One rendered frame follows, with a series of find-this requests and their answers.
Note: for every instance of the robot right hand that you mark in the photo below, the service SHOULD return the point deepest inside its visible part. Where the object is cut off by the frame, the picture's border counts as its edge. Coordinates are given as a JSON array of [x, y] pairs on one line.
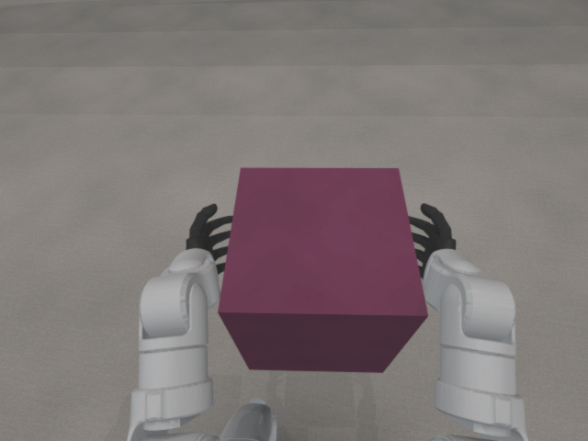
[[439, 233]]

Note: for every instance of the carton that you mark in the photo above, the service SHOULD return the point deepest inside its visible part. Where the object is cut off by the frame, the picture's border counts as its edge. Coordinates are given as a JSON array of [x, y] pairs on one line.
[[321, 272]]

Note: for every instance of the robot right forearm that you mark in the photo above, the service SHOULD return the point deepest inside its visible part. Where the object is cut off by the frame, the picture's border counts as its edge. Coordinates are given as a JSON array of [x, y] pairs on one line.
[[477, 385]]

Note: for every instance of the robot left forearm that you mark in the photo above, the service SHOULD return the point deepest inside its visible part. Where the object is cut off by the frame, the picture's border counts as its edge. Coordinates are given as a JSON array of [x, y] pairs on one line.
[[174, 386]]

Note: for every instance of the robot left hand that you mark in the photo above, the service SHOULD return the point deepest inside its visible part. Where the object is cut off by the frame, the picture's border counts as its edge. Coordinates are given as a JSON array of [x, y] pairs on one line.
[[200, 231]]

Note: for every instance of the robot left thigh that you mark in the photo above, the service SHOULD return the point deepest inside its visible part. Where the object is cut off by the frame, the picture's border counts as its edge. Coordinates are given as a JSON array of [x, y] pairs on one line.
[[252, 422]]

